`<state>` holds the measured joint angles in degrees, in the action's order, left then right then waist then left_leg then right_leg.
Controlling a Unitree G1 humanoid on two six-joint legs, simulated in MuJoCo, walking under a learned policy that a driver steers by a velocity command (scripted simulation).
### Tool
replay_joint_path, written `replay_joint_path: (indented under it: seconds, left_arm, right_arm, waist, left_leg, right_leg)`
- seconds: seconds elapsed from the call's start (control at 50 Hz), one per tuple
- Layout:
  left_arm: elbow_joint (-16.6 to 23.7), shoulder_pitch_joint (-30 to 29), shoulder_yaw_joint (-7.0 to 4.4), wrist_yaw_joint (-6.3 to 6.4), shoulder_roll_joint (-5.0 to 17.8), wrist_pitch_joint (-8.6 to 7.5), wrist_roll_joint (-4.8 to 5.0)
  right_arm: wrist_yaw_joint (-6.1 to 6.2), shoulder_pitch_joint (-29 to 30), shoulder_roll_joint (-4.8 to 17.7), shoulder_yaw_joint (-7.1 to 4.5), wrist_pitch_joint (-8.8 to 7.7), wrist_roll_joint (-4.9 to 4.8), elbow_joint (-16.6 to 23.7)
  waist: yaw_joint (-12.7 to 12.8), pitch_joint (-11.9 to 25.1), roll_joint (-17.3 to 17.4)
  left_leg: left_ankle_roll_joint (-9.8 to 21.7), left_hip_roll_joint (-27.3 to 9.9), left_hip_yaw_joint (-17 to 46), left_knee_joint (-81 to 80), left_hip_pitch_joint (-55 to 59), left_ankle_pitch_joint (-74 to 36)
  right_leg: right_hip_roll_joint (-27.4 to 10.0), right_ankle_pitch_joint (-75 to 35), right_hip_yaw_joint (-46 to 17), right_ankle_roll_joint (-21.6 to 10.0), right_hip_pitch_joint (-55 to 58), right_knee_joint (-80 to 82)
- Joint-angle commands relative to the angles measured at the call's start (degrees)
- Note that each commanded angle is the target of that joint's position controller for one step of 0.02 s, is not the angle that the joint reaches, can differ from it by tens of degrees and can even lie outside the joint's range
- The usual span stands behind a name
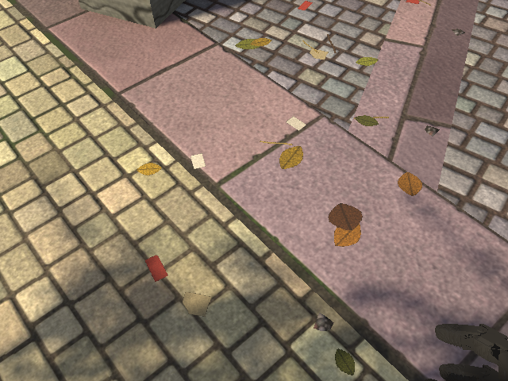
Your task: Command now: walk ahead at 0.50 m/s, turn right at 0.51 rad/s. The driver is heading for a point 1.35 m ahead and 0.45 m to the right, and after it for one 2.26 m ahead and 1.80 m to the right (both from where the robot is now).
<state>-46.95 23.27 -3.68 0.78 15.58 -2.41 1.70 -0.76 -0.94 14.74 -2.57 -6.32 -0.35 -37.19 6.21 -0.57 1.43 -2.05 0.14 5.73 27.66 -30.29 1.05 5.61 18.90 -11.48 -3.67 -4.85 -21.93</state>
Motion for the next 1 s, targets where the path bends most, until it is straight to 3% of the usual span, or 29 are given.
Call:
replay_joint_path:
  seconds: [0.02, 0.04, 0.06, 0.08, 0.1, 0.12, 0.14, 0.16, 0.18, 0.22, 0.26, 0.38, 0.46, 0.5, 0.52, 0.54, 0.56, 0.58, 0.6, 0.62, 0.64, 0.66, 0.68, 0.7, 0.76, 0.8, 0.86, 0.94, 1.0]
  left_arm:
    - [3.9, -1.9, -2.37, 0.5, 9.1, 0.01, 0.04]
    - [4.8, -3.0, -1.88, 0.33, 7.5, -0.13, -0.29]
    - [6.3, -3.7, -0.76, 0.1, 4.4, -0.46, -1.3]
    - [7.8, 4.5, 0.43, 0.09, 0.9, -1.08, 0.04]
    - [6.5, 4.4, -0.5, 0.23, 6.6, -1.11, 0.75]
    - [7.0, -1.5, -1.38, 0.17, 9.5, -0.8, 0.42]
    - [7.6, -4.4, -1.48, 0.18, 9.0, -0.51, -0.13]
    - [8.4, -6.2, -1.62, -0.04, 8.3, -0.43, -0.65]
    - [8.8, -6.3, -1.69, -0.45, 7.4, -0.14, -0.41]
    - [9.6, -6.6, -1.28, -0.91, 5.0, 0.51, 0.02]
    - [11.0, -8.8, -1.01, -1.11, 4.2, 0.84, -0.38]
    - [13.4, -17.5, -0.07, -2.91, 3.1, 0.05, -0.49]
    - [16.4, -23.0, -0.16, -4.07, 3.8, 0.14, -0.25]
    - [17.1, -22.1, -0.92, -4.36, 5.3, 0.39, -0.54]
    - [16.8, -18.9, -1.73, -4.28, 6.7, 0.63, -0.74]
    - [14.8, -11.0, -3.17, -4.0, 8.9, 0.83, -0.65]
    - [12.2, -0.7, -5.16, -3.04, 12.7, 1.28, -0.46]
    - [12.0, 0.2, -6.31, -2.14, 20.0, 1.25, 0.08]
    - [14.2, 1.9, -5.25, -2.39, 17.7, 0.32, -0.17]
    - [13.4, 0.6, -4.05, -2.67, 13.7, -0.43, -0.76]
    - [13.2, -2.0, -3.48, -2.59, 11.9, -0.82, -0.6]
    - [13.6, -6.3, -2.72, -2.46, 9.8, -0.9, -0.83]
    - [14.3, -9.3, -1.87, -2.33, 7.7, -0.98, -1.52]
    - [14.6, -10.6, -1.77, -2.18, 7.9, -1.1, -2.07]
    - [12.5, -9.7, -1.8, -1.63, 8.5, -1.86, -1.71]
    - [11.2, -8.3, -1.87, -1.1, 9.1, -1.98, -1.52]
    - [9.4, -6.2, -1.8, -0.81, 9.4, -1.9, -1.13]
    - [6.7, -2.0, -1.95, -0.96, 10.2, -1.68, -0.66]
    - [5.3, -0.5, -2.18, -0.7, 10.6, -0.93, -0.69]
  right_arm:
    - [0.07, -1.1, 7.3, -2.73, -1.73, -0.37, 3.6]
    - [0.53, -6.9, 9.1, -3.59, -1.9, 0.2, 2.5]
    - [1.14, -16.2, 12.5, -4.53, -1.84, 1.01, 1.7]
    - [0.88, -20.6, 16.3, -5.42, -0.85, 1.39, -0.4]
    - [0.63, -19.9, 11.3, -4.47, -0.44, 0.37, -0.1]
    - [0.78, -17.6, 7.9, -3.52, -0.2, 0.22, 0.3]
    - [0.72, -14.9, 7.0, -3.0, 0.06, 0.62, 0.3]
    - [0.61, -13.1, 5.8, -2.61, 0.24, 0.8, -0.2]
    - [0.6, -12.0, 5.2, -2.31, 0.2, 1.2, -0.6]
    - [0.44, -11.6, 5.5, -2.54, -0.23, 0.85, -1.5]
    - [0.49, -11.7, 7.1, -3.1, -0.57, 0.63, -2.6]
    - [1.03, -13.2, 10.3, -3.8, 0.22, 0.32, -5.2]
    - [1.1, -16.1, 12.5, -4.39, 1.3, -0.82, -7.1]
    - [1.34, -16.2, 14.1, -4.83, 2.05, -1.26, -7.3]
    - [1.59, -16.1, 15.0, -5.1, 2.48, -1.45, -7.3]
    - [1.85, -15.5, 15.0, -4.99, 2.94, -1.63, -7.1]
    - [2.18, -16.4, 13.2, -4.18, 2.83, -0.91, -6.6]
    - [1.52, -21.1, 5.2, -1.52, 1.79, 1.88, -3.2]
    - [0.74, -17.8, 7.5, -1.16, -0.42, 0.49, -2.0]
    - [0.14, -12.1, 11.3, -2.23, -1.51, -1.89, -0.6]
    - [0.18, -10.4, 10.5, -1.69, -2.1, -1.8, -0.1]
    - [0.59, -10.7, 10.2, -1.72, -2.11, -0.44, -1.0]
    - [0.78, -11.5, 10.6, -2.14, -1.42, 0.49, -1.8]
    - [0.62, -12.9, 10.6, -2.21, -0.64, 0.51, -2.0]
    - [0.69, -12.5, 7.9, -1.56, 0.81, 0.99, -2.4]
    - [0.61, -8.5, 6.5, -0.94, 1.02, 1.15, -1.5]
    - [-0.01, -2.8, 5.3, -0.34, 0.7, 0.62, -0.6]
    - [-1.02, 3.1, 6.0, -0.38, 0.15, -0.25, 1.3]
    - [-1.74, 3.2, 7.0, -0.76, -0.28, -0.1, 2.1]
  waist:
    - [-5.6, 1.9, -8.6]
    - [-8.6, 5.9, -8.0]
    - [-12.6, 13.8, -2.2]
    - [-9.1, 20.4, 16.5]
    - [-9.9, 16.4, 12.5]
    - [-11.2, 8.8, 6.5]
    - [-10.2, 4.6, 2.6]
    - [-9.1, 1.7, 2.5]
    - [-7.8, 0.5, 4.1]
    - [-6.9, -0.1, 5.3]
    - [-6.7, -0.7, 3.9]
    - [-9.3, -1.8, 1.8]
    - [-10.5, -3.4, 2.1]
    - [-8.8, -1.9, 3.3]
    - [-6.6, 0.5, 4.3]
    - [-1.9, 4.7, 3.6]
    - [2.7, 9.9, 0.7]
    - [-2.5, 14.1, -15.7]
    - [0.1, 25.1, -13.6]
    - [1.5, 17.9, -8.8]
    - [-0.4, 11.5, -6.1]
    - [-3.2, 7.6, -2.4]
    - [-5.4, 5.6, -2.4]
    - [-6.9, 5.2, -4.8]
    - [-7.3, 3.2, -3.7]
    - [-6.0, 1.5, -3.6]
    - [-3.4, 0.0, -4.4]
    - [-0.9, -2.5, -4.9]
    - [-1.6, -2.6, -5.9]
  left_leg:
    - [2.2, 1.1, -1.6, -4.3, 12.1, 1.8]
    - [4.3, -1.4, -0.6, -4.5, 21.9, 1.8]
    - [8.3, -11.3, 8.4, -2.8, 36.7, 4.3]
    - [17.5, -23.8, 32.6, -6.4, 52.9, 13.1]
    - [17.3, -24.7, 37.6, -8.9, 50.2, 24.1]
    - [14.8, -21.8, 28.8, -9.9, 43.3, 23.0]
    - [13.4, -19.1, 21.5, -11.1, 36.5, 16.3]
    - [12.9, -17.0, 16.6, -12.6, 31.4, 11.1]
    - [12.3, -15.4, 12.4, -14.2, 27.7, 7.9]
    - [12.7, -14.4, 7.1, -16.8, 24.3, 4.2]
    - [13.7, -15.1, 3.5, -18.5, 23.7, -0.1]
    - [11.5, -13.6, -8.5, -18.6, 25.6, -6.3]
    - [9.8, -15.7, -11.6, -16.4, 31.4, -9.3]
    - [8.6, -16.2, -13.8, -10.8, 34.0, -24.1]
    - [7.9, -15.9, -15.1, -4.9, 34.4, -34.0]
    - [6.5, -14.4, -17.0, 5.7, 31.9, -38.8]
    - [4.3, -12.3, -17.6, 20.6, 21.0, -30.2]
    - [0.5, -3.0, -16.4, 42.7, -5.6, 21.3]
    - [0.4, 1.7, -2.1, 52.9, -13.7, 33.8]
    - [1.5, -1.6, 0.2, 53.0, -19.0, 28.4]
    - [2.4, -3.8, -0.5, 48.3, -18.2, 23.6]
    - [2.2, -6.0, -0.9, 43.1, -14.4, 20.4]
    - [2.1, -7.6, -1.0, 39.9, -9.8, 18.0]
    - [1.4, -7.9, -1.1, 38.7, -6.6, 17.3]
    - [-0.6, -7.7, -2.9, 31.7, -4.6, 13.1]
    - [-1.2, -7.5, -3.2, 24.4, -5.6, 5.0]
    - [-0.8, -5.6, -4.0, 12.2, -2.7, -6.6]
    - [0.8, -4.0, -3.9, 4.9, -3.6, -7.6]
    - [3.1, -3.1, -3.9, 1.5, -4.1, -1.0]
  right_leg:
    - [-12.5, -18.2, -13.2, -5.7, -3.3, -1.2]
    - [-9.9, -20.6, -11.2, -4.0, -6.0, -7.8]
    - [-6.4, -13.1, -6.2, -1.9, -13.4, -23.4]
    - [0.6, 14.0, 1.2, 1.3, -32.4, -40.0]
    - [-4.5, 14.6, 0.9, 2.0, -39.9, -48.1]
    - [-6.4, 9.1, 1.6, 2.5, -41.5, -50.4]
    - [-8.2, 4.8, 3.3, 3.0, -40.0, -49.9]
    - [-9.5, 2.2, 3.7, 3.4, -39.1, -47.6]
    - [-10.9, 0.6, 4.1, 3.4, -36.9, -46.3]
    - [-11.9, -1.0, 5.5, 3.8, -35.5, -44.3]
    - [-12.5, -4.0, 5.7, 4.6, -37.0, -40.9]
    - [-11.7, -20.1, 9.3, 3.8, -34.0, -23.0]
    - [-10.3, -16.8, 12.2, 1.5, -33.1, -16.3]
    - [-7.5, -10.8, 15.0, -0.7, -28.8, -14.7]
    - [-5.2, -8.0, 16.9, -2.1, -23.5, -14.3]
    - [-2.5, -10.2, 18.1, -4.0, -12.6, -11.0]
    - [-3.4, -12.5, 13.5, -6.5, 4.7, -9.9]
    - [-19.3, -8.5, -16.3, -15.7, 25.1, -7.5]
    - [-25.8, 1.3, -38.4, -21.6, 30.5, 2.7]
    - [-23.8, 0.3, -30.4, -18.0, 26.6, 4.2]
    - [-21.3, -3.1, -23.0, -15.8, 18.3, 4.2]
    - [-19.3, -9.4, -17.1, -13.9, 9.6, 4.5]
    - [-17.6, -16.1, -12.5, -12.8, 3.2, 5.9]
    - [-17.6, -20.4, -11.6, -13.6, -1.2, 6.9]
    - [-15.8, -26.8, -4.8, -13.5, -7.3, 9.4]
    - [-14.4, -27.2, -1.4, -12.2, -7.9, 10.4]
    - [-12.5, -21.0, 1.8, -9.5, -8.1, 10.7]
    - [-15.4, -16.6, -0.7, -9.1, -2.6, 9.4]
    - [-18.2, -21.4, -2.9, -8.0, 4.1, 5.8]
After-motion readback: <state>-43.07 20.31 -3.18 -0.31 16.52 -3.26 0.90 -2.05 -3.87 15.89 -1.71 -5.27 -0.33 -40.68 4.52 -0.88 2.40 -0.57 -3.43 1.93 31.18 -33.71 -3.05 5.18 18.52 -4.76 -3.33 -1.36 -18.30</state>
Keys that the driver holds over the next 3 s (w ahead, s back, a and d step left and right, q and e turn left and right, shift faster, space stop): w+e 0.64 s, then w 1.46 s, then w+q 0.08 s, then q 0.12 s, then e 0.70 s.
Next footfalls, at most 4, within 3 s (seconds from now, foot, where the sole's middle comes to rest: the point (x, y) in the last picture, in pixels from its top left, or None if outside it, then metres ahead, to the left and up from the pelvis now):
0.06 left None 0.19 0.13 -0.78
0.56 right None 0.41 -0.20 -0.78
1.08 left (347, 282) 0.77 -0.13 -0.78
1.60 right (466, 250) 0.90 -0.48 -0.78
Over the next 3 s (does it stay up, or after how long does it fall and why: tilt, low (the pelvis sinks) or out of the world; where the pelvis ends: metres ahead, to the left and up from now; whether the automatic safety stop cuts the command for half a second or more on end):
stays up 1.30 -0.51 -0.01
